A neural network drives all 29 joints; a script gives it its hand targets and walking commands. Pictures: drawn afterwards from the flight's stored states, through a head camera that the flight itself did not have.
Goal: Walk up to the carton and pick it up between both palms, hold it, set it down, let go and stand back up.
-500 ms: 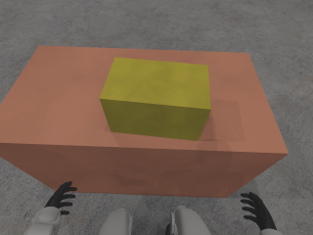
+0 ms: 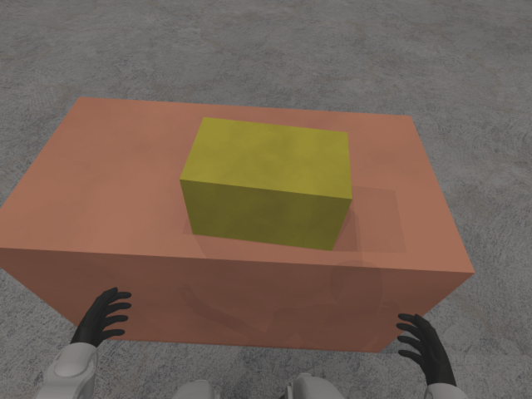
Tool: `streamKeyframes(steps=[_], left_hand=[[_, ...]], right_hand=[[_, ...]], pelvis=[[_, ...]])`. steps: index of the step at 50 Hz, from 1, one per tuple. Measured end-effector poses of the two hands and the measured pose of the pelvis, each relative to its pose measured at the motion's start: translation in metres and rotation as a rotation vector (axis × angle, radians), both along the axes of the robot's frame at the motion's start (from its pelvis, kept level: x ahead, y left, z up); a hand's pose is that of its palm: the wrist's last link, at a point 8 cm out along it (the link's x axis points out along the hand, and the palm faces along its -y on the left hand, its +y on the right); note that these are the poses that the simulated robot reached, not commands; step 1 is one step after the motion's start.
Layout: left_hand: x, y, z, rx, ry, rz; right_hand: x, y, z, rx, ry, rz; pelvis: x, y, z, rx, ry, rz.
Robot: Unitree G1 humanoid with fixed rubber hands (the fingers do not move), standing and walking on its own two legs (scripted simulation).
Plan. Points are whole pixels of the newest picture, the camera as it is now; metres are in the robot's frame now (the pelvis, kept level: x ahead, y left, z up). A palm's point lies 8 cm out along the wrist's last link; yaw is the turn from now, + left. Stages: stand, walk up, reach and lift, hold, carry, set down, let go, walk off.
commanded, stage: reach and lift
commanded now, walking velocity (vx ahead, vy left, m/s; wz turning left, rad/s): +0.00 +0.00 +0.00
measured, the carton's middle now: (268, 184) +0.51 +0.00 -0.03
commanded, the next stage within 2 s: none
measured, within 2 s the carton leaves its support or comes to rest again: neither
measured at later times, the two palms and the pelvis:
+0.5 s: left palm (100, 296) +0.25 +0.25 +0.00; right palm (438, 318) +0.23 -0.25 +0.01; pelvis +0.03 -0.01 +0.01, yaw +0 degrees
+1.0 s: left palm (97, 257) +0.30 +0.27 +0.02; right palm (417, 277) +0.29 -0.23 +0.02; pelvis +0.07 -0.01 +0.02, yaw +0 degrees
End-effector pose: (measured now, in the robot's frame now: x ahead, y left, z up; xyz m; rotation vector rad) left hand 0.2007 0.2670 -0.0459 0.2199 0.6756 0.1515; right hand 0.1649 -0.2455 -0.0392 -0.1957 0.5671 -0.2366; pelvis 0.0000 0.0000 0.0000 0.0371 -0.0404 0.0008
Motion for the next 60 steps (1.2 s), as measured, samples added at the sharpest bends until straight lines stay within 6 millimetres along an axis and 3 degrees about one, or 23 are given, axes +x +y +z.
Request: streamKeyframes(steps=[11, 20, 26, 33, 51, 60], left_hand=[[0.016, 0.007, 0.018, -0.046, -0.149, 0.022], [0.04, -0.01, 0.042, -0.054, -0.279, 0.008], [0.051, -0.018, 0.05, -0.076, -0.292, -0.016], [0.066, -0.015, 0.055, -0.079, -0.296, -0.036], [0.106, -0.002, 0.066, -0.112, -0.316, -0.053], [0.126, -0.004, 0.071, -0.136, -0.315, -0.048]], right_hand=[[0.017, 0.012, 0.017, 0.043, -0.07, 0.021], [0.047, -0.001, 0.035, 0.086, -0.176, 0.012], [0.067, -0.002, 0.049, 0.102, -0.221, 0.013], [0.086, 0.007, 0.052, 0.133, -0.226, 0.025], [0.125, 0.017, 0.061, 0.157, -0.233, -0.001], [0.158, 0.014, 0.073, 0.137, -0.256, 0.031]], pelvis=[[0.007, 0.008, 0.004, -0.007, 0.0, 0.002], [0.022, -0.006, 0.008, 0.005, -0.02, -0.005], [0.032, -0.015, 0.012, 0.017, 0.002, -0.004], [0.045, -0.018, 0.015, 0.021, 0.027, -0.003], [0.074, -0.007, 0.019, 0.006, 0.075, -0.001], [0.079, -0.005, 0.02, 0.004, 0.085, -0.001]])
